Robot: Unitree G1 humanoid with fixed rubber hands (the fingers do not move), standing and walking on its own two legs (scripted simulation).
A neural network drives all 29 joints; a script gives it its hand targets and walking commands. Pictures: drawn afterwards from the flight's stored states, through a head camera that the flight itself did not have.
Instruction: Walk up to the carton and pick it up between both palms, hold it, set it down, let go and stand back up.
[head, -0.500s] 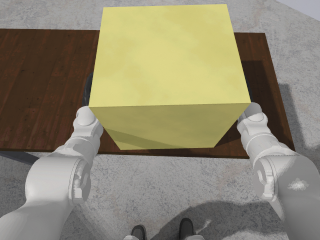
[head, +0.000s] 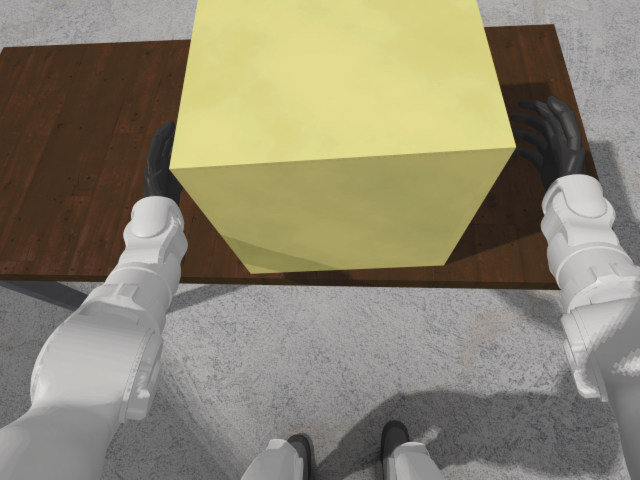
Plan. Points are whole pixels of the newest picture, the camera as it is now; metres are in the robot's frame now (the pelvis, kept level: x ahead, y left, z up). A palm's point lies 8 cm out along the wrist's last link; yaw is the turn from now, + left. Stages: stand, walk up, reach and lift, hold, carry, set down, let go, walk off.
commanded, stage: set down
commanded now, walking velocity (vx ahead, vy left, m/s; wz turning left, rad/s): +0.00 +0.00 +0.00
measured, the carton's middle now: (338, 137) +0.54 +0.03 +0.02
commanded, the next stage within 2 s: none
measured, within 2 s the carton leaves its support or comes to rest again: neither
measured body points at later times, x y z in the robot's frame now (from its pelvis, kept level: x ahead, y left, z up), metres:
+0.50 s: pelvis -0.02 -0.02 +0.00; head +0.08 -0.01 +0.44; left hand +0.40 +0.24 +0.03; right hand +0.44 -0.24 +0.04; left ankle +0.00 +0.14 -0.69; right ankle +0.06 -0.11 -0.69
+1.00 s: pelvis +0.00 -0.02 +0.02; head +0.07 -0.03 +0.47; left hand +0.33 +0.24 +0.02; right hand +0.36 -0.25 +0.02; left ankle +0.00 +0.14 -0.69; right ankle +0.06 -0.11 -0.69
